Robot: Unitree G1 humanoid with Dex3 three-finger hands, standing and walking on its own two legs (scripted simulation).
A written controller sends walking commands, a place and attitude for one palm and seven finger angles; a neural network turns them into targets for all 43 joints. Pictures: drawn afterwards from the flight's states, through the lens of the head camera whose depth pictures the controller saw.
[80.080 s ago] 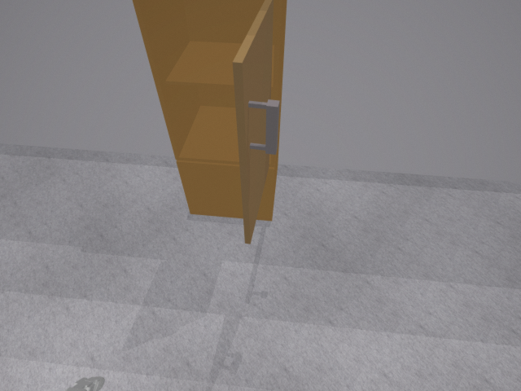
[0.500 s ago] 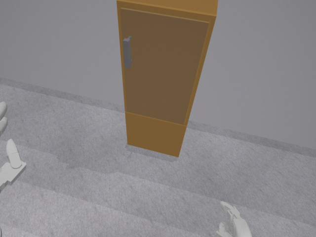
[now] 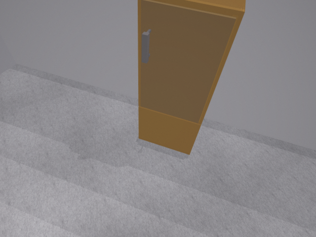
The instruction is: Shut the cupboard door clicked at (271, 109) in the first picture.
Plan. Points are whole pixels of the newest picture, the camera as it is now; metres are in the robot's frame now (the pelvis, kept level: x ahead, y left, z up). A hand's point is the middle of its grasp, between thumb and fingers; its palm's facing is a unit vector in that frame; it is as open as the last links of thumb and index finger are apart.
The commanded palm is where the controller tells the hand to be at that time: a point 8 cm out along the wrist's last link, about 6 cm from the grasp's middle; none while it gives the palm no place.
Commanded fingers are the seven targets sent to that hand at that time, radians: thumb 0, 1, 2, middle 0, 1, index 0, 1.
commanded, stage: let the arm hang, fingers relaxed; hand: left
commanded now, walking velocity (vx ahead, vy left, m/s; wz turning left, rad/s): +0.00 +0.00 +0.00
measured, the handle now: (147, 46) +0.85 +0.10 +0.04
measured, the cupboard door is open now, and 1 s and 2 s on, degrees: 0 0 0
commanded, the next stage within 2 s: look to check the result in 0.76 s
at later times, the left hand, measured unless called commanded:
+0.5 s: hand out of the picture -0.05 +0.19 -0.17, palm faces +0.01 -0.98 -0.18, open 7.3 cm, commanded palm none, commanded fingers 0.00 0.90 0.90 -0.20 -0.30 -0.20 -0.30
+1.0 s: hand out of the picture -0.03 +0.17 -0.17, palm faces +0.01 -0.99 -0.16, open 7.3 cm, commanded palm none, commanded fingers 0.00 0.90 0.90 -0.20 -0.30 -0.20 -0.30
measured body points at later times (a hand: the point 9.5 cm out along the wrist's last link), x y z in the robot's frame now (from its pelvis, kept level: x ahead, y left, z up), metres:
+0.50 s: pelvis -0.01 +0.03 +0.01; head -0.01 +0.02 +0.46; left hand -0.04 +0.24 -0.15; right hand -0.03 -0.18 -0.16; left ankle +0.04 +0.10 -0.74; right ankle -0.01 -0.11 -0.74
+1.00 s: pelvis -0.01 +0.01 +0.01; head -0.01 +0.01 +0.46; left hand -0.03 +0.22 -0.15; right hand -0.04 -0.20 -0.16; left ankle +0.04 +0.10 -0.74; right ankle -0.01 -0.11 -0.74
